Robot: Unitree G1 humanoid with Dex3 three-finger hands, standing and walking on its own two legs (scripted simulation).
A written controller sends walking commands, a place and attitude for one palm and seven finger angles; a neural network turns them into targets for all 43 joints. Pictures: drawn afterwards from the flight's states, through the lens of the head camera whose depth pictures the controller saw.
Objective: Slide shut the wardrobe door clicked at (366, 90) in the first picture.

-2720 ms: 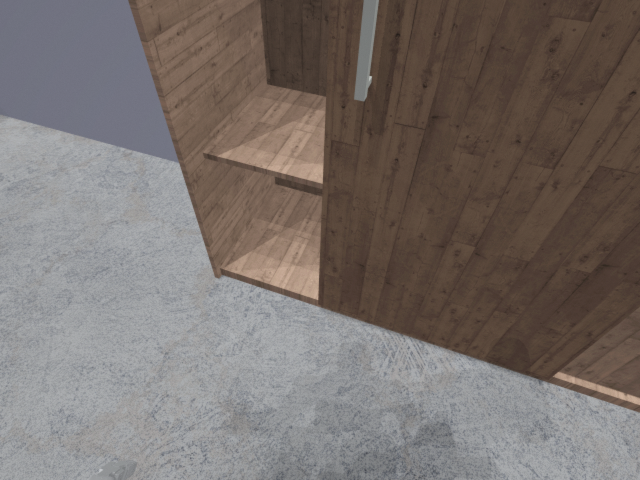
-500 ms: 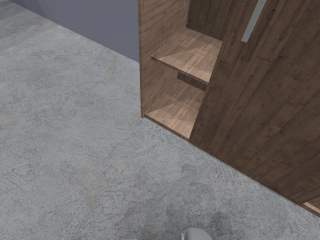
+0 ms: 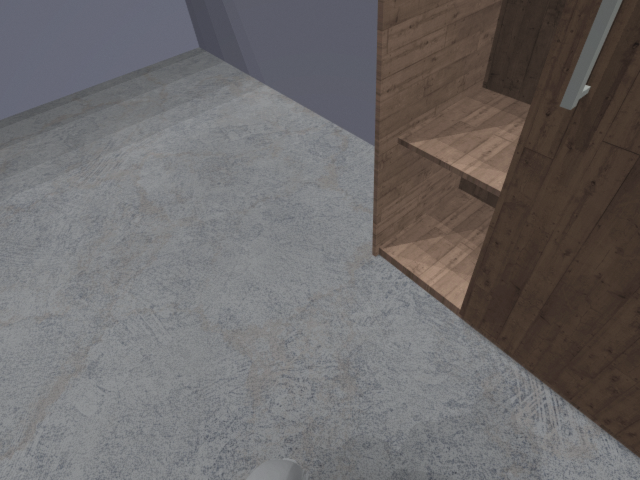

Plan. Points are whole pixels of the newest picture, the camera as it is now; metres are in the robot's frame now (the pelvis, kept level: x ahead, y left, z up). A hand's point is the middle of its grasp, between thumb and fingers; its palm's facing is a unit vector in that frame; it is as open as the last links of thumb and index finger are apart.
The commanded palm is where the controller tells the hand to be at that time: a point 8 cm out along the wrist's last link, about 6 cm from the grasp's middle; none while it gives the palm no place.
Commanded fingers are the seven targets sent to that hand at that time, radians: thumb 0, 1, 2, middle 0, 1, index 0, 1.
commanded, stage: walk to a spot facing it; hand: right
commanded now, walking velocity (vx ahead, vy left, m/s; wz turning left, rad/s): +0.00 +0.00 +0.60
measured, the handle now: (612, 11) +0.69 -0.42 +0.25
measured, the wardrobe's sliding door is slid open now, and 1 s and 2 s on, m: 0.40 0.40 0.40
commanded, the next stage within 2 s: none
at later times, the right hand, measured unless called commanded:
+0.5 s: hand out of the picture +0.14 -0.10 -0.16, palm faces -0.31 +0.92 -0.24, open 7.4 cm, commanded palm none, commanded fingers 0.00 -0.90 -0.90 0.20 0.30 0.20 0.30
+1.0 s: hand out of the picture +0.13 -0.14 -0.20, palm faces -0.40 +0.90 -0.14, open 7.4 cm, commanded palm none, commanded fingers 0.00 -0.90 -0.90 0.20 0.30 0.20 0.30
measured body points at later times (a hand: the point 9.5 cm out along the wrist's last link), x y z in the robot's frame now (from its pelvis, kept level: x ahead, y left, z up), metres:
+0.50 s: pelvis -0.03 +0.05 -0.02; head -0.02 +0.08 +0.43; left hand -0.13 +0.29 -0.18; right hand +0.16 -0.14 -0.14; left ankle -0.06 +0.13 -0.75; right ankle -0.02 -0.09 -0.70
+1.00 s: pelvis +0.11 +0.05 -0.02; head +0.14 +0.02 +0.43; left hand +0.12 +0.33 -0.12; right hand +0.15 -0.19 -0.19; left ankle -0.06 +0.13 -0.73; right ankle +0.22 +0.01 -0.75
